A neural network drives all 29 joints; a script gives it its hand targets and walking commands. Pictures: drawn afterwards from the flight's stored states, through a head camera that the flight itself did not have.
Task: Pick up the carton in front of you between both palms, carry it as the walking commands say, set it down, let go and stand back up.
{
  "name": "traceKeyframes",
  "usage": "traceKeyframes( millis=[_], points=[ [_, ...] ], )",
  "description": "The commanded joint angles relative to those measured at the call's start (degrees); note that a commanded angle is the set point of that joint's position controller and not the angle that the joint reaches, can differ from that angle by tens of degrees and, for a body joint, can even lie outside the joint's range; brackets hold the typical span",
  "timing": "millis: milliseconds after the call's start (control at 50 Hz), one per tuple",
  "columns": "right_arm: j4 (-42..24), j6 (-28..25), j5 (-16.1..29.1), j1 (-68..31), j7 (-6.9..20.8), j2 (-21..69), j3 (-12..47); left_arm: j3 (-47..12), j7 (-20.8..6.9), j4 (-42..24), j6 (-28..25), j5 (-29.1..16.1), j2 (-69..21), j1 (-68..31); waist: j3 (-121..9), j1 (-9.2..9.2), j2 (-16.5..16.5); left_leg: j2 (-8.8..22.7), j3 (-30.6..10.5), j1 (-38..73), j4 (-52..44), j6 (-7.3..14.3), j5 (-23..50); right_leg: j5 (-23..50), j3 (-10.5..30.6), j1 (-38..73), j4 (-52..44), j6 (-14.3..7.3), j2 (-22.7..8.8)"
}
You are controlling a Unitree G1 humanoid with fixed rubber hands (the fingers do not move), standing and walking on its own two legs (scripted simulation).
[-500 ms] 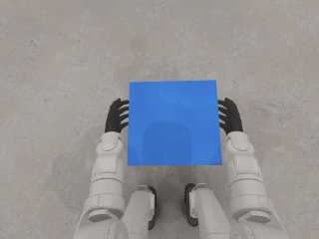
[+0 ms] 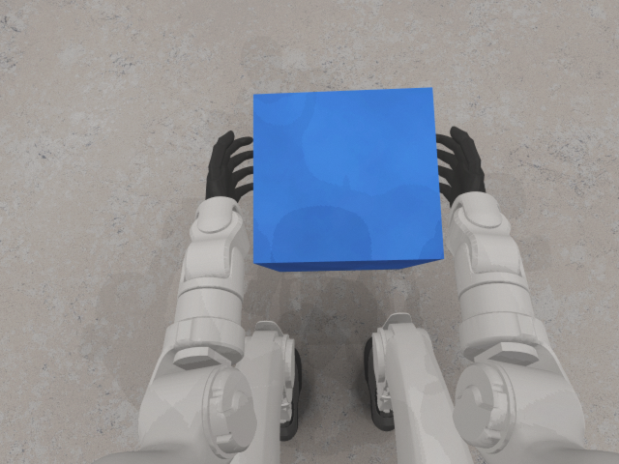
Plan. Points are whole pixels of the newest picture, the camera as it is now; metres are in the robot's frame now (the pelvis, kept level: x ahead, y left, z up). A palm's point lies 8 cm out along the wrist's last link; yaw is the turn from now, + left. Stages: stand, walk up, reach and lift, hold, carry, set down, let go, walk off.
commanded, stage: set down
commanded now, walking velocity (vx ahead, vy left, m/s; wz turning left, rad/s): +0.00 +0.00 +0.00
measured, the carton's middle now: (340, 198) +0.46 -0.03 -0.16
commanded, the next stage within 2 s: none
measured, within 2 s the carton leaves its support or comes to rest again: rests again in 1.16 s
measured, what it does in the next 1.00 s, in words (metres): lowers itself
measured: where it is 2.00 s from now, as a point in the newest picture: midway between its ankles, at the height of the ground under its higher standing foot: (333, 404)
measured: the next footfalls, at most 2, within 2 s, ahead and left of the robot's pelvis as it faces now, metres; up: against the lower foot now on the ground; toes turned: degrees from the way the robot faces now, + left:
none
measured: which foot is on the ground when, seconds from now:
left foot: down 0.00-1.00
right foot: down 0.00-1.00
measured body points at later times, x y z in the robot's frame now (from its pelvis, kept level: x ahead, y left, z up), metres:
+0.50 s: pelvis -0.02 -0.01 -0.12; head +0.29 -0.02 +0.20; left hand +0.49 +0.12 -0.25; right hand +0.48 -0.19 -0.25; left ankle +0.08 +0.11 -0.53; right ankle +0.09 -0.12 -0.53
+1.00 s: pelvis -0.02 +0.00 -0.19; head +0.32 -0.02 +0.10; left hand +0.52 +0.11 -0.34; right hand +0.50 -0.19 -0.35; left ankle +0.08 +0.11 -0.53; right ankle +0.09 -0.12 -0.53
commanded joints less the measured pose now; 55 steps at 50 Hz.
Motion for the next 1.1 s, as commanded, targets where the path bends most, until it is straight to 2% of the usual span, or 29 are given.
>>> traceKeyframes(
  millis=[0,180,460,680,720,740,780,820,900,1080],
  points=[
    [-0.68,-1.53,7.17,-35.63,10.36,50.64,31.04,-31.69,-9.34,0.43,-1.59,-6.55,-50.37,-35.71,-54.37,-0.86,-1.29,-8.75,-0.18,23.91,-4.51,-2.23,14.22,15.00,-1.74,29.13,-3.26,0.92,8.88],
    [0.14,-0.41,8.69,-43.36,9.30,48.92,30.57,-31.47,-9.27,1.58,-0.64,-8.58,-48.19,-43.80,-56.16,-1.59,-0.97,-9.01,1.34,15.52,3.53,-2.22,11.20,13.30,-2.17,24.50,4.03,1.10,8.51],
    [3.64,-0.85,10.29,-52.56,9.90,44.27,28.93,-28.24,-10.06,5.75,-1.33,-9.44,-42.66,-52.93,-53.97,-1.72,-1.43,-8.20,2.72,4.16,14.26,-1.67,9.94,13.87,-2.39,17.20,14.41,1.26,7.20],
    [3.71,-3.05,15.62,-60.27,10.42,38.84,32.38,-32.16,-9.85,5.36,-3.28,-14.51,-38.47,-60.95,-54.01,-2.89,-0.65,-7.07,2.99,3.31,23.00,-1.69,12.20,16.48,-3.05,15.09,23.18,1.12,5.67],
    [2.33,-3.49,17.42,-62.21,10.42,38.62,34.07,-34.25,-9.65,3.86,-3.70,-16.42,-38.54,-62.89,-57.41,-3.19,-0.50,-6.88,3.04,5.28,24.51,-1.64,14.08,18.26,-3.31,16.52,24.73,1.09,5.49],
    [2.10,-3.78,19.05,-61.77,10.34,40.44,34.63,-35.38,-9.41,2.41,-4.04,-17.48,-38.92,-64.00,-59.72,-2.78,-0.38,-6.90,3.34,6.39,24.94,-1.67,15.02,19.46,-3.45,17.95,25.29,1.16,5.68],
    [1.06,-4.10,20.66,-63.29,10.31,41.08,35.47,-35.19,-9.16,3.45,-4.39,-18.91,-40.44,-63.13,-61.15,-2.65,-1.09,-7.00,3.11,7.55,26.12,-1.37,18.22,22.24,-3.75,18.21,26.43,1.21,5.84],
    [2.86,-3.94,20.38,-61.72,10.71,41.80,35.11,-33.86,-9.41,6.44,-4.22,-18.04,-41.18,-60.93,-58.01,-2.17,-1.57,-7.05,2.80,5.52,26.85,-1.25,19.00,23.27,-3.52,16.76,27.24,1.16,5.77],
    [7.07,-3.44,18.72,-58.70,11.95,42.05,33.41,-31.42,-10.72,9.38,-3.83,-15.92,-40.80,-58.46,-49.02,-1.62,-1.94,-7.02,2.85,-0.81,27.14,-1.11,15.06,19.57,-3.13,11.54,27.63,1.04,5.72],
    [8.95,-5.48,18.54,-60.92,11.31,38.89,30.40,-29.06,-10.52,12.02,-5.47,-16.64,-38.65,-60.63,-43.92,-2.51,-1.14,-7.08,2.47,-2.65,28.22,-1.14,12.86,16.24,-3.26,7.20,28.58,0.40,5.55]
  ],
)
